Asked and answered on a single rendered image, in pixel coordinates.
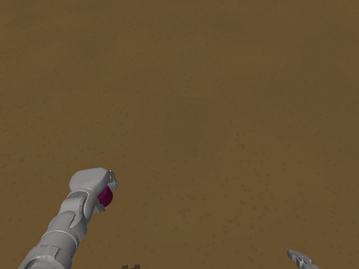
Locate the left robot arm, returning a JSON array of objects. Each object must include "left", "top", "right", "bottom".
[{"left": 18, "top": 188, "right": 97, "bottom": 269}]

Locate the right robot hand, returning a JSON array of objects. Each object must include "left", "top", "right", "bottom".
[{"left": 287, "top": 249, "right": 319, "bottom": 269}]

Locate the left robot hand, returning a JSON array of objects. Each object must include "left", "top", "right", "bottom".
[{"left": 69, "top": 168, "right": 118, "bottom": 214}]

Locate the tin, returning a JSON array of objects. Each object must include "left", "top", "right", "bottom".
[{"left": 97, "top": 186, "right": 113, "bottom": 207}]

